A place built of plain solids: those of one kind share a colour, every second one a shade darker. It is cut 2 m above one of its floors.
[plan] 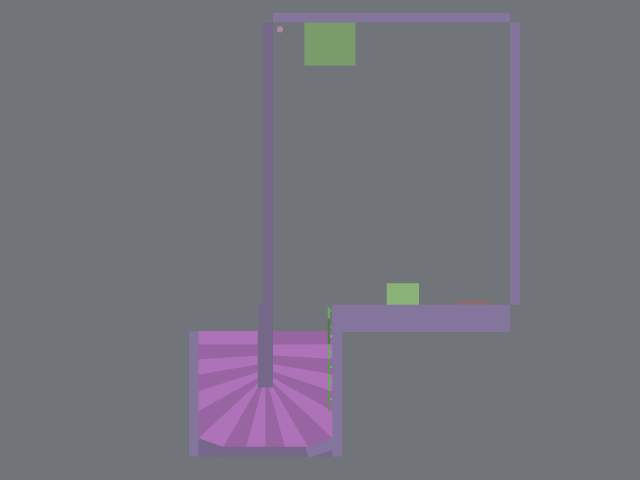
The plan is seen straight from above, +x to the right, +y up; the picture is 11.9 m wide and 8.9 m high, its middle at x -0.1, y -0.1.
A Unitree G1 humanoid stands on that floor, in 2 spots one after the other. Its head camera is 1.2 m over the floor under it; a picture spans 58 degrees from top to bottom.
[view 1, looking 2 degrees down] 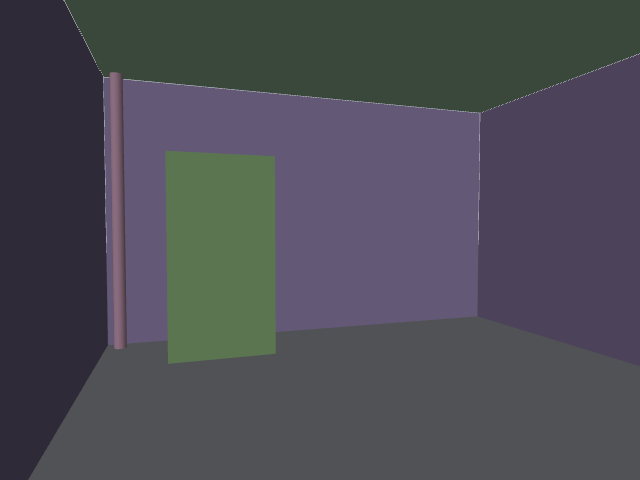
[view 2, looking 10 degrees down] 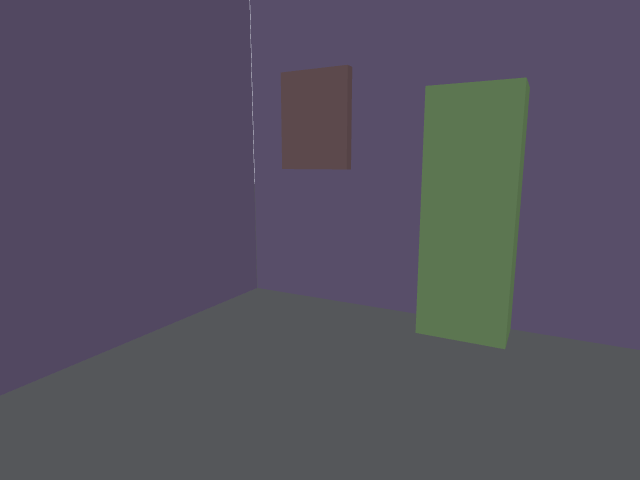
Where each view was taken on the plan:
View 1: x -0.28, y -0.79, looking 72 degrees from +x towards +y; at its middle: wall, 4.97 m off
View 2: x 0.96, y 2.03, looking -62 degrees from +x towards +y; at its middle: wall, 3.83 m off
